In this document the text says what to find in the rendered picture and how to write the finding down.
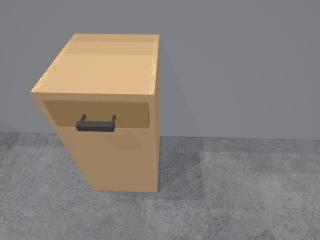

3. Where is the cabinet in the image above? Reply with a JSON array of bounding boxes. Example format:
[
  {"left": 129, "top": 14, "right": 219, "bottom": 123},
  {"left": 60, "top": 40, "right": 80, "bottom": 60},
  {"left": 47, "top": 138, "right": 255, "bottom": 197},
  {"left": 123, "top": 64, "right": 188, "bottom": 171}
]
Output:
[{"left": 30, "top": 33, "right": 160, "bottom": 193}]

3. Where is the drawer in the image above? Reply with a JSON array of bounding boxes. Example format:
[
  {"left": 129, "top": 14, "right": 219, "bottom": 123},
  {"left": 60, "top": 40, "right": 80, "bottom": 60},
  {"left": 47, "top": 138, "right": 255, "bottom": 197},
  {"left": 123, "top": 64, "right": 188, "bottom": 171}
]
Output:
[{"left": 43, "top": 100, "right": 150, "bottom": 129}]

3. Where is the handle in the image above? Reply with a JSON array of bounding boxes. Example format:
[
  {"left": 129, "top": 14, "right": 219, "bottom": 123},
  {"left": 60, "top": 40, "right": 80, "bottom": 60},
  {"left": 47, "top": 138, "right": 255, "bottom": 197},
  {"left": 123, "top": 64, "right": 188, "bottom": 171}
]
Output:
[{"left": 75, "top": 114, "right": 116, "bottom": 132}]

